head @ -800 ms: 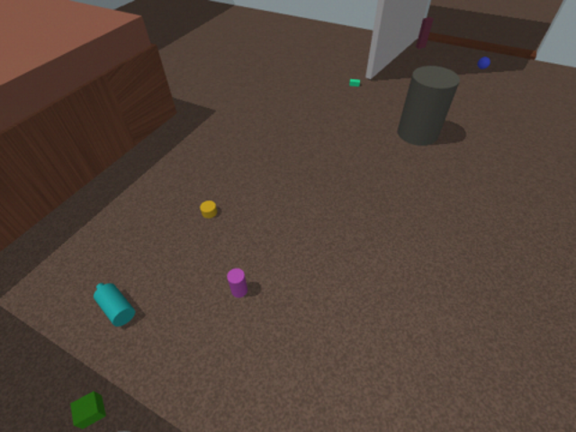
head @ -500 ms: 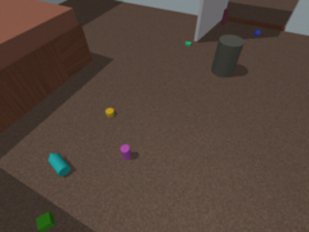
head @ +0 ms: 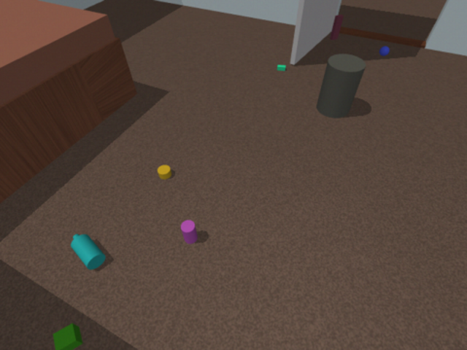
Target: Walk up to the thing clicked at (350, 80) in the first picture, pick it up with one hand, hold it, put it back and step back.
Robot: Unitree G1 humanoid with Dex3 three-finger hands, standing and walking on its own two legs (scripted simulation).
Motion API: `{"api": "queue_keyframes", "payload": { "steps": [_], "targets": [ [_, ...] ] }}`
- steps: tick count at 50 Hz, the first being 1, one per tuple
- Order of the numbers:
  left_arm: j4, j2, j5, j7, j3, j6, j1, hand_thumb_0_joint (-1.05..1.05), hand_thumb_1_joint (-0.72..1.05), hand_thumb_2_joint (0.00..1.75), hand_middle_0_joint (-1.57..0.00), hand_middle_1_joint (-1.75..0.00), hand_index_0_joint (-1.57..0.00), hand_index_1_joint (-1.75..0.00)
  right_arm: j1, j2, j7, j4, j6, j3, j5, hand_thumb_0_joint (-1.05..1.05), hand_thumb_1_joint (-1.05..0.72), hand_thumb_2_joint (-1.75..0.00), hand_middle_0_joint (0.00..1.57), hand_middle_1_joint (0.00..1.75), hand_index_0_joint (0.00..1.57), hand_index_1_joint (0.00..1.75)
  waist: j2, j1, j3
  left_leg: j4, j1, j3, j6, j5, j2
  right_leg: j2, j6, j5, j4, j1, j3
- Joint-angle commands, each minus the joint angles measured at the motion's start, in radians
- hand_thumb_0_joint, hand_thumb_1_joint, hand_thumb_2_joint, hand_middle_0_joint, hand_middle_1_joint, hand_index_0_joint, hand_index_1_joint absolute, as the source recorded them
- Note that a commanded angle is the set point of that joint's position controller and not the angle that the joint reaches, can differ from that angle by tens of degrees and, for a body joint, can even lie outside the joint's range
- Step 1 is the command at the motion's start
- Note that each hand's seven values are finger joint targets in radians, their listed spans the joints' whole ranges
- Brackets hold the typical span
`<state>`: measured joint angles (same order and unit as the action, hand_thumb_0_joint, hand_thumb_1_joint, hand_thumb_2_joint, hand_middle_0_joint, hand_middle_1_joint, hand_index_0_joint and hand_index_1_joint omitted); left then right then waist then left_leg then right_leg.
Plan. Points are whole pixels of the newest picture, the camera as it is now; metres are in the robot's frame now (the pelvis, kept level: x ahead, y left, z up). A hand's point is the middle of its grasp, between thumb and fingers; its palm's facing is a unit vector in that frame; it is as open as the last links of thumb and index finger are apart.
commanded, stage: stand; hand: right
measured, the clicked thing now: (281, 67) +2.35 -0.32 -0.77
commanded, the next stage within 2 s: walk up in 0.32 s
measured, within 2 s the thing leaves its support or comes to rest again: neither
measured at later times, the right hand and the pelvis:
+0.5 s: hand out of the picture +0.11 -0.26 -0.15, palm faces -0.07 +0.93 -0.36, open 7.4 cm; pelvis +0.02 +0.02 -0.01, yaw +2 degrees
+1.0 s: hand (349, 307) +0.24 -0.22 -0.16, palm faces +0.06 +0.93 -0.37, open 7.4 cm; pelvis +0.26 +0.07 -0.02, yaw -3 degrees
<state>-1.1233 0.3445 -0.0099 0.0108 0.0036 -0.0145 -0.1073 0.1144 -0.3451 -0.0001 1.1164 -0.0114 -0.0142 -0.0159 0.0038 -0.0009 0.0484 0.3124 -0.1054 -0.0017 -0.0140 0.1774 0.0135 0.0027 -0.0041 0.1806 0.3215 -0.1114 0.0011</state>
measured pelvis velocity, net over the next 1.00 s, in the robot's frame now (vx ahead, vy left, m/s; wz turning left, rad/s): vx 0.26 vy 0.07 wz -0.05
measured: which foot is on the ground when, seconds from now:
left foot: down 0.00-0.38, up 0.40-0.58, down 0.60-1.00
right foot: down 0.00-0.60, up 0.62-1.00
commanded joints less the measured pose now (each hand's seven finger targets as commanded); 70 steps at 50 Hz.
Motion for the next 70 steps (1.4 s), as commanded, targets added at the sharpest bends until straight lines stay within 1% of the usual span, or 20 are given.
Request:
{"api": "queue_keyframes", "payload": {
  "steps": [1, 15, 16, 17, 21, 26, 29, 30, 31, 32, 35, 38, 47, 51, 52, 53, 54, 59, 67, 70],
  "targets": [
    [0.051, 0.206, 0.003, -0.018, 0.037, -0.019, 0.031, 0.00, 0.90, 0.90, -0.20, -0.30, -0.20, -0.30, -0.031, -0.214, -0.012, -0.060, -0.023, 0.044, 0.005, 0.00, -0.90, -0.90, 0.20, 0.30, 0.20, 0.30, 0.000, 0.005, -0.068, -0.049, -0.008, -0.087, 0.037, -0.103, 0.118, -0.125, -0.015, -0.120, -0.055, 0.022, -0.099],
    [0.049, 0.216, 0.003, -0.020, 0.037, -0.019, 0.037, 0.00, 0.90, 0.90, -0.20, -0.30, -0.20, -0.30, -0.026, -0.208, -0.012, -0.057, -0.019, 0.045, 0.007, 0.00, -0.90, -0.90, 0.20, 0.30, 0.20, 0.30, -0.018, -0.001, -0.068, -0.040, 0.010, -0.082, 0.039, -0.121, 0.118, -0.127, -0.017, -0.137, -0.057, 0.015, -0.102],
    [0.103, 0.345, -0.014, 0.016, 0.123, -0.043, -0.046, 0.00, 0.90, 0.90, -0.20, -0.30, -0.20, -0.30, 0.001, -0.351, 0.030, -0.118, -0.041, 0.121, -0.011, 0.00, -0.90, -0.90, 0.20, 0.30, 0.20, 0.30, -0.032, 0.014, -0.206, 0.096, -0.021, -0.047, 0.077, 0.397, 0.073, -0.136, -0.116, 0.473, 0.015, 0.042, -0.162],
    [0.100, 0.353, -0.019, 0.033, 0.130, -0.046, -0.028, 0.00, 0.90, 0.90, -0.20, -0.30, -0.20, -0.30, -0.048, -0.316, 0.044, -0.125, -0.043, 0.118, -0.017, 0.00, -0.90, -0.90, 0.20, 0.30, 0.20, 0.30, -0.086, 0.019, -0.116, 0.186, -0.173, -0.028, 0.075, 0.454, 0.065, -0.171, -0.144, 0.597, -0.025, -0.002, -0.223],
    [0.144, 0.362, -0.016, 0.041, 0.162, -0.064, -0.072, 0.00, 0.90, 0.90, -0.20, -0.30, -0.20, -0.30, -0.209, -0.282, 0.076, -0.215, -0.055, 0.114, -0.015, 0.00, -0.90, -0.90, 0.20, 0.30, 0.20, 0.30, -0.108, 0.074, 0.065, 0.449, -0.581, -0.060, 0.045, 0.292, 0.106, -0.390, -0.269, 0.565, -0.208, 0.093, -0.482],
    [0.205, 0.362, -0.022, 0.057, 0.163, -0.064, 0.046, 0.00, 0.90, 0.90, -0.20, -0.30, -0.20, -0.30, -0.008, -0.311, 0.104, -0.165, -0.055, 0.134, -0.010, 0.00, -0.90, -0.90, 0.20, 0.30, 0.20, 0.30, -0.185, -0.020, -0.034, 0.325, -0.251, 0.034, 0.024, 0.211, 0.081, -0.258, -0.197, 0.516, -0.175, -0.062, -0.234],
    [0.226, 0.308, -0.030, 0.060, 0.143, -0.052, 0.134, 0.00, 0.90, 0.90, -0.20, -0.30, -0.20, -0.30, 0.261, -0.320, 0.084, -0.081, -0.064, 0.157, -0.012, 0.00, -0.90, -0.90, 0.20, 0.30, 0.20, 0.30, -0.013, -0.169, -0.093, 0.155, 0.216, 0.154, 0.030, 0.057, 0.014, -0.119, -0.119, 0.503, 0.150, -0.340, -0.022],
    [0.236, 0.225, -0.034, 0.061, 0.115, -0.051, 0.113, 0.00, 0.90, 0.90, -0.20, -0.30, -0.20, -0.30, 0.393, -0.385, 0.066, -0.044, -0.074, 0.180, -0.024, 0.00, -0.90, -0.90, 0.20, 0.30, 0.20, 0.30, 0.252, -0.225, -0.126, 0.080, 0.438, 0.042, 0.049, 0.278, 0.067, -0.005, -0.078, 0.542, 0.489, -0.589, 0.086],
    [0.280, 0.177, -0.022, 0.060, 0.091, -0.055, 0.142, 0.00, 0.90, 0.90, -0.20, -0.30, -0.20, -0.30, 0.417, -0.471, 0.053, -0.086, -0.082, 0.196, -0.034, 0.00, -0.90, -0.90, 0.20, 0.30, 0.20, 0.30, 0.417, -0.241, -0.076, -0.186, 0.355, -0.501, 0.126, 0.714, 0.364, 0.087, -0.029, 0.457, 0.772, -0.782, -0.020],
    [0.279, 0.265, -0.020, 0.053, 0.108, -0.053, 0.165, 0.00, 0.90, 0.90, -0.20, -0.30, -0.20, -0.30, 0.268, -0.477, 0.050, -0.145, -0.086, 0.176, -0.019, 0.00, -0.90, -0.90, 0.20, 0.30, 0.20, 0.30, 0.210, -0.164, 0.022, -0.307, 0.163, -0.681, 0.212, 0.816, 0.482, -0.014, -0.020, 0.317, 0.834, -0.738, -0.153],
    [0.195, 0.326, -0.004, 0.073, 0.117, -0.059, 0.032, 0.00, 0.90, 0.90, -0.20, -0.30, -0.20, -0.30, 0.065, -0.393, 0.044, -0.215, -0.103, 0.155, 0.002, 0.00, -0.90, -0.90, 0.20, 0.30, 0.20, 0.30, 0.066, -0.028, 0.069, -0.254, 0.048, -0.335, 0.173, 0.539, 0.330, -0.109, -0.013, 0.113, 0.760, -0.602, -0.140],
    [0.187, 0.300, -0.003, 0.101, 0.118, -0.046, -0.017, 0.00, 0.90, 0.90, -0.20, -0.30, -0.20, -0.30, 0.067, -0.365, 0.044, -0.221, -0.119, 0.141, 0.010, 0.00, -0.90, -0.90, 0.20, 0.30, 0.20, 0.30, 0.094, -0.003, 0.066, -0.260, -0.024, -0.123, 0.170, 0.358, 0.267, -0.108, 0.013, 0.007, 0.642, -0.512, -0.116],
    [0.306, 0.247, -0.009, 0.122, 0.103, -0.040, 0.200, 0.00, 0.90, 0.90, -0.20, -0.30, -0.20, -0.30, 0.175, -0.395, 0.048, -0.209, -0.108, 0.149, 0.008, 0.00, -0.90, -0.90, 0.20, 0.30, 0.20, 0.30, 0.034, -0.070, 0.065, -0.219, 0.051, 0.066, 0.178, 0.020, 0.245, -0.096, -0.008, -0.147, 0.237, -0.361, 0.052],
    [0.233, 0.274, -0.034, 0.089, 0.132, -0.045, -0.095, 0.00, 0.90, 0.90, -0.20, -0.30, -0.20, -0.30, 0.142, -0.399, 0.033, -0.222, -0.086, 0.139, 0.023, 0.00, -0.90, -0.90, 0.20, 0.30, 0.20, 0.30, -0.035, 0.078, -0.087, 0.248, 0.123, 0.181, 0.148, -0.486, 0.214, 0.009, -0.075, -0.026, 0.118, -0.053, 0.145],
    [0.189, 0.342, -0.052, 0.074, 0.163, -0.051, -0.263, 0.00, 0.90, 0.90, -0.20, -0.30, -0.20, -0.30, 0.207, -0.340, 0.029, -0.235, -0.078, 0.117, 0.022, 0.00, -0.90, -0.90, 0.20, 0.30, 0.20, 0.30, -0.127, 0.126, -0.203, 0.574, -0.123, 0.182, 0.104, -0.383, 0.157, -0.020, -0.151, 0.068, 0.165, 0.271, 0.052],
    [0.215, 0.454, -0.048, 0.059, 0.207, -0.054, -0.346, 0.00, 0.90, 0.90, -0.20, -0.30, -0.20, -0.30, 0.236, -0.267, 0.032, -0.267, -0.083, 0.098, 0.048, 0.00, -0.90, -0.90, 0.20, 0.30, 0.20, 0.30, -0.357, 0.165, -0.312, 0.902, -0.505, 0.183, 0.032, 0.005, -0.010, -0.305, -0.272, 0.198, 0.115, 0.556, -0.450],
    [0.233, 0.463, -0.008, 0.054, 0.211, -0.060, -0.338, 0.00, 0.90, 0.90, -0.20, -0.30, -0.20, -0.30, 0.167, -0.329, 0.024, -0.269, -0.090, 0.105, 0.047, 0.00, -0.90, -0.90, 0.20, 0.30, 0.20, 0.30, -0.249, 0.162, -0.341, 0.992, -0.623, -0.003, 0.061, 0.310, -0.043, -0.413, -0.361, 0.223, -0.019, 0.559, -0.722],
    [0.295, 0.320, 0.017, 0.032, 0.134, -0.085, -0.097, 0.00, 0.90, 0.90, -0.20, -0.30, -0.20, -0.30, 0.185, -0.293, 0.059, -0.237, -0.084, 0.092, 0.042, 0.00, -0.90, -0.90, 0.20, 0.30, 0.20, 0.30, -0.081, -0.011, -0.065, 0.763, -0.425, -0.067, 0.041, 0.139, 0.136, -0.273, -0.206, 0.020, -0.086, -0.039, -0.149],
    [0.311, 0.345, 0.011, 0.058, 0.135, -0.116, -0.074, 0.00, 0.90, 0.90, -0.20, -0.30, -0.20, -0.30, 0.063, -0.281, 0.101, -0.254, -0.081, 0.127, 0.013, 0.00, -0.90, -0.90, 0.20, 0.30, 0.20, 0.30, -0.143, -0.013, 0.018, 0.324, -0.249, 0.040, 0.024, -0.138, 0.116, -0.235, -0.184, 0.208, -0.129, -0.186, -0.045],
    [0.308, 0.328, 0.006, 0.047, 0.131, -0.105, -0.080, 0.00, 0.90, 0.90, -0.20, -0.30, -0.20, -0.30, 0.156, -0.291, 0.091, -0.220, -0.089, 0.143, 0.006, 0.00, -0.90, -0.90, 0.20, 0.30, 0.20, 0.30, -0.048, -0.076, -0.076, 0.239, -0.020, 0.103, 0.054, -0.072, 0.062, -0.208, -0.142, -0.063, 0.146, -0.161, 0.019]
  ]
}}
